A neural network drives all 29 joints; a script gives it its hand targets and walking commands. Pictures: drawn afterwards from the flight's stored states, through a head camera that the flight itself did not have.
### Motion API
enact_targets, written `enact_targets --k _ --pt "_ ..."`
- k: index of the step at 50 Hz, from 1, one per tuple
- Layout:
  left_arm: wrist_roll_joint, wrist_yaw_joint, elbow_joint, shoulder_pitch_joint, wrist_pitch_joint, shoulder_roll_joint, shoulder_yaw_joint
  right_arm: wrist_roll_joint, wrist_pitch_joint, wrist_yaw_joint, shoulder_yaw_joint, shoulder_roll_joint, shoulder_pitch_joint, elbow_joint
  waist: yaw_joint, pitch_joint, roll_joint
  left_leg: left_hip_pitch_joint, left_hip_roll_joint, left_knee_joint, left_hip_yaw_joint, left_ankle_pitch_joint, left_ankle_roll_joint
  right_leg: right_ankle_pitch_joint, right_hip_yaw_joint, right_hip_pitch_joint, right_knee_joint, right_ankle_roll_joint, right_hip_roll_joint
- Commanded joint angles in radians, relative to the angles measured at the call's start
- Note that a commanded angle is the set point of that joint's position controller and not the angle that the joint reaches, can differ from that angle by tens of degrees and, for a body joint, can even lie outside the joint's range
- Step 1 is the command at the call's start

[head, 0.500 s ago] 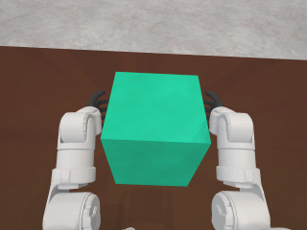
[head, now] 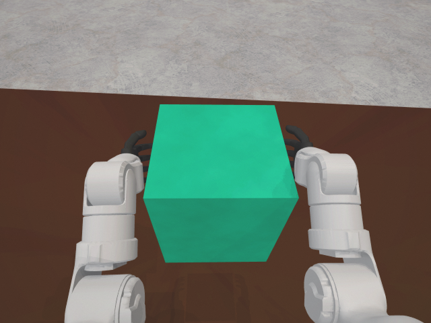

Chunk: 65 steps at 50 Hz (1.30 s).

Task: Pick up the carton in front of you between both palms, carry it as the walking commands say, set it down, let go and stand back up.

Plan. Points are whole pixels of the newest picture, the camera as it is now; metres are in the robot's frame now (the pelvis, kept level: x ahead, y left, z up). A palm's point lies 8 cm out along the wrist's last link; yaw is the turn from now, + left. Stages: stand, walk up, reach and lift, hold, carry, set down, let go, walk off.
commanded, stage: carry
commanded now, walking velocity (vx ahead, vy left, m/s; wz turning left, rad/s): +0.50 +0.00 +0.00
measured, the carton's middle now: (216, 188) +0.36 +0.01 +0.04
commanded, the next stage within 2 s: none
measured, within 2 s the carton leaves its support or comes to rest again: neither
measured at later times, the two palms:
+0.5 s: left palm (153, 87) +0.67 +0.17 +0.06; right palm (267, 88) +0.66 -0.13 +0.06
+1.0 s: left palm (178, 42) +0.97 +0.13 +0.03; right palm (264, 42) +0.98 -0.17 +0.03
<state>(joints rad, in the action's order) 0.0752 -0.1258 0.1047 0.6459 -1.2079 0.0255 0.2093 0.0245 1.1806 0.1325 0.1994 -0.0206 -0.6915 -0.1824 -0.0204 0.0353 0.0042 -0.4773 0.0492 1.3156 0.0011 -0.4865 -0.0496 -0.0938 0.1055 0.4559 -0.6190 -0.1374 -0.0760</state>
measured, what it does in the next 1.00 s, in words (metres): goes down: left foot 0.05 m lower, then right foot 0.05 m lower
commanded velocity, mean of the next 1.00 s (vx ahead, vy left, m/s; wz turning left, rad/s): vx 0.50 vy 0.00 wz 0.00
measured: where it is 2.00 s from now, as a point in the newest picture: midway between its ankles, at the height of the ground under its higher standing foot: (214, 166)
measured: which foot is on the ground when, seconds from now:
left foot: up 0.00-0.38, down 0.40-0.92, up 0.94-1.00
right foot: down 0.00-0.38, up 0.40-0.88, down 0.90-1.00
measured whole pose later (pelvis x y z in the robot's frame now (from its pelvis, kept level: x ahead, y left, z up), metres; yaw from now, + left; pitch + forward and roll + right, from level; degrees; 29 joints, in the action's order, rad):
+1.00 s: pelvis +0.61 -0.01 -0.10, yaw +0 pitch +4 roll +0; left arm 0.09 -0.13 0.12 0.67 -1.20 0.03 0.21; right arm 0.00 1.16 0.14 0.20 -0.04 -0.71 -0.20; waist 0.00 0.06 -0.01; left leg -0.39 0.08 1.33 0.01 -0.54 -0.05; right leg -0.05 0.11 0.50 -0.62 -0.13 -0.07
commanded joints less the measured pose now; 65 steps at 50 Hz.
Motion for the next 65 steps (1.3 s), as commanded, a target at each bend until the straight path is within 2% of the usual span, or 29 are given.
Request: enact_targets --k 1,7,11,15,17,18,19,20,21,22,23,24,26,28,30,33,40,42,44,45,46,47,48,49,50,52,54,59,65 --pt "-0.495 0.248 -0.152 0.837 0.032 1.086 -0.664 -0.38 -0.006 -0.22 -0.6 1.12 -0.712 0.156 -0.002 0.42 0.025 -0.193 -0.076 -0.112 -0.042 0.07 0.012 0.224 -0.45 -0.424 0.207 -0.083 0.324" --pt "-0.522 0.254 -0.179 0.795 0.048 1.105 -0.673 -0.336 -0.026 -0.184 -0.617 1.126 -0.636 0.18 -0.045 0.46 0.102 -0.32 -0.079 -0.318 0.019 0.295 0.024 0.675 -0.295 -0.598 0.139 -0.024 0.269" --pt "-0.519 0.253 -0.203 0.768 0.047 1.072 -0.682 -0.326 -0.026 -0.172 -0.642 1.089 -0.639 0.229 -0.077 0.44 0.092 -0.306 -0.037 -0.536 0.07 0.466 0.012 0.72 -0.226 -0.662 0.099 -0.01 0.197" --pt "-0.491 0.256 -0.131 0.687 0.041 1.035 -0.673 -0.296 -0.007 -0.182 -0.629 1.038 -0.583 0.177 -0.107 0.391 0.099 -0.185 0.017 -0.818 0.12 0.649 -0.022 0.665 -0.182 -0.668 0.034 0.0 0.158" --pt "-0.483 0.262 -0.079 0.669 0.044 1.035 -0.669 -0.28 -0.002 -0.195 -0.606 1.02 -0.564 0.127 -0.074 0.39 0.107 0.017 0.023 -0.912 0.125 0.732 -0.054 0.635 -0.151 -0.582 -0.07 0.028 0.152" --pt "-0.483 0.266 -0.053 0.676 0.047 1.041 -0.667 -0.272 -0.003 -0.202 -0.592 1.013 -0.553 0.1 -0.028 0.41 0.103 0.161 0.015 -0.951 0.128 0.757 -0.062 0.64 -0.122 -0.521 -0.175 0.049 0.15" --pt "-0.48 0.27 -0.027 0.692 0.051 1.047 -0.666 -0.266 -0.004 -0.21 -0.575 1.007 -0.547 0.077 0.027 0.431 0.078 0.34 -0.032 -0.974 0.101 0.803 -0.062 0.53 -0.09 -0.403 -0.322 0.07 0.135" --pt "-0.472 0.273 -0.006 0.698 0.054 1.052 -0.659 -0.264 -0.004 -0.221 -0.551 0.992 -0.547 0.054 0.035 0.448 -0.043 0.554 -0.187 -0.837 -0.035 1.074 -0.061 0.041 -0.077 -0.166 -0.505 0.078 0.086" --pt "-0.468 0.271 0.03 0.718 0.046 1.066 -0.649 -0.257 -0.003 -0.226 -0.522 0.977 -0.548 0.01 0.047 0.52 -0.201 0.826 -0.42 -0.684 -0.353 1.384 -0.199 -0.534 -0.092 0.137 -0.699 0.124 -0.011" --pt "-0.462 0.266 0.057 0.712 0.044 1.051 -0.633 -0.267 -0.003 -0.23 -0.511 0.99 -0.53 -0.026 0.078 0.562 -0.23 0.884 -0.439 -0.692 -0.468 1.233 -0.255 -0.569 -0.131 0.248 -0.835 0.105 -0.001" --pt "-0.463 0.26 0.039 0.728 0.047 1.077 -0.62 -0.279 -0.013 -0.235 -0.514 0.999 -0.542 -0.015 0.1 0.606 -0.259 0.88 -0.468 -0.778 -0.597 0.707 -0.341 -0.529 -0.164 0.376 -0.91 0.099 0.025" --pt "-0.457 0.25 -0.016 0.784 0.057 1.076 -0.623 -0.325 -0.021 -0.245 -0.551 1.081 -0.594 0.022 0.091 0.526 -0.118 0.724 -0.385 -0.851 -0.563 0.444 -0.293 -0.436 -0.16 0.381 -0.838 0.082 0.062" --pt "-0.446 0.227 -0.076 0.812 0.07 1.104 -0.617 -0.422 -0.034 -0.259 -0.618 1.174 -0.765 0.136 0.04 0.424 -0.008 0.477 -0.317 -0.905 -0.416 0.478 -0.213 -0.334 -0.157 0.275 -0.674 0.095 0.104" --pt "-0.429 0.206 -0.097 0.763 0.078 1.109 -0.618 -0.471 -0.045 -0.262 -0.653 1.21 -0.802 0.189 0.031 0.418 -0.043 0.378 -0.281 -0.919 -0.322 0.539 -0.183 -0.289 -0.131 0.194 -0.574 0.109 0.113" --pt "-0.415 0.189 -0.111 0.706 0.085 1.109 -0.624 -0.475 -0.051 -0.261 -0.658 1.208 -0.752 0.2 0.049 0.44 -0.093 0.452 -0.26 -0.883 -0.256 0.759 -0.171 -0.225 -0.11 0.243 -0.49 0.119 0.115" --pt "-0.391 0.175 -0.131 0.65 0.094 1.091 -0.647 -0.465 -0.059 -0.263 -0.668 1.191 -0.675 0.205 0.087 0.47 -0.099 0.595 -0.234 -0.817 -0.194 1.045 -0.146 -0.096 -0.082 0.333 -0.381 0.115 0.109" --pt "-0.366 0.167 -0.197 0.644 0.08 0.991 -0.68 -0.463 -0.053 -0.265 -0.696 1.104 -0.628 0.248 0.147 0.412 -0.108 0.671 -0.134 -0.72 -0.099 1.036 -0.111 0.231 0.008 0.232 0.063 0.086 0.024" --pt "-0.343 0.171 -0.163 0.611 0.062 0.943 -0.656 -0.459 -0.042 -0.265 -0.69 1.075 -0.606 0.21 0.131 0.391 -0.109 0.615 -0.132 -0.646 -0.082 0.968 -0.101 0.315 0.001 0.103 0.169 0.06 0.02" --pt "-0.32 0.177 -0.116 0.581 0.045 0.893 -0.617 -0.456 -0.03 -0.268 -0.682 1.058 -0.605 0.155 0.052 0.416 -0.096 0.508 -0.119 -0.455 -0.025 0.976 -0.061 0.381 0.015 -0.153 0.266 0.035 0.026" --pt "-0.314 0.183 -0.1 0.579 0.037 0.876 -0.597 -0.452 -0.027 -0.268 -0.677 1.049 -0.616 0.127 -0.004 0.44 -0.064 0.34 -0.104 -0.299 -0.002 0.807 -0.038 0.468 -0.037 -0.37 0.237 0.033 0.094" --pt "-0.317 0.191 -0.073 0.579 0.029 0.861 -0.575 -0.441 -0.02 -0.267 -0.66 1.04 -0.625 0.105 -0.002 0.475 0.079 0.087 -0.054 -0.131 0.026 0.224 -0.022 0.858 -0.204 -0.593 0.049 0.039 0.27" --pt "-0.299 0.192 -0.034 0.608 0.024 0.82 -0.539 -0.448 -0.002 -0.26 -0.638 1.063 -0.659 0.074 -0.033 0.596 0.293 -0.232 0.062 0.138 -0.014 -0.176 0.042 0.907 -0.571 -0.902 -0.005 -0.179 0.501" --pt "-0.33 0.199 0.001 0.581 0.021 0.864 -0.545 -0.44 0.006 -0.252 -0.623 1.052 -0.66 0.079 -0.056 0.653 0.252 -0.311 0.02 0.225 -0.056 -0.151 0.015 0.426 -0.689 -0.889 0.063 -0.232 0.499" --pt "-0.366 0.21 -0.036 0.629 0.024 0.925 -0.574 -0.429 0.005 -0.247 -0.625 1.068 -0.712 0.103 -0.058 0.566 0.156 -0.332 -0.011 0.17 -0.053 -0.085 0.001 0.174 -0.638 -0.752 0.131 -0.18 0.408" --pt "-0.403 0.22 -0.08 0.726 0.024 0.972 -0.599 -0.42 0.002 -0.242 -0.616 1.092 -0.749 0.119 -0.04 0.5 0.051 -0.315 -0.033 0.091 -0.051 -0.014 0.001 0.103 -0.585 -0.632 0.171 -0.137 0.372" --pt "-0.47 0.235 -0.124 0.827 0.027 1.059 -0.637 -0.394 0.0 -0.225 -0.591 1.113 -0.734 0.134 -0.006 0.439 0.017 -0.229 -0.069 -0.038 -0.055 0.053 0.008 0.139 -0.496 -0.445 0.2 -0.108 0.338" --pt "-0.505 0.241 -0.143 0.844 0.034 1.1 -0.651 -0.377 -0.005 -0.212 -0.584 1.132 -0.699 0.135 0.0 0.437 0.053 -0.21 -0.077 -0.125 -0.027 0.077 0.017 0.213 -0.431 -0.41 0.204 -0.078 0.314" --pt "-0.515 0.249 -0.157 0.801 0.049 1.111 -0.661 -0.343 -0.024 -0.189 -0.606 1.136 -0.646 0.157 -0.039 0.465 0.096 -0.338 -0.088 -0.288 0.009 0.274 0.028 0.613 -0.315 -0.572 0.138 -0.042 0.281" --pt "-0.503 0.249 -0.163 0.73 0.047 1.061 -0.671 -0.321 -0.019 -0.177 -0.632 1.074 -0.616 0.194 -0.09 0.426 0.09 -0.302 -0.024 -0.628 0.083 0.518 0.008 0.675 -0.22 -0.667 0.072 -0.023 0.184"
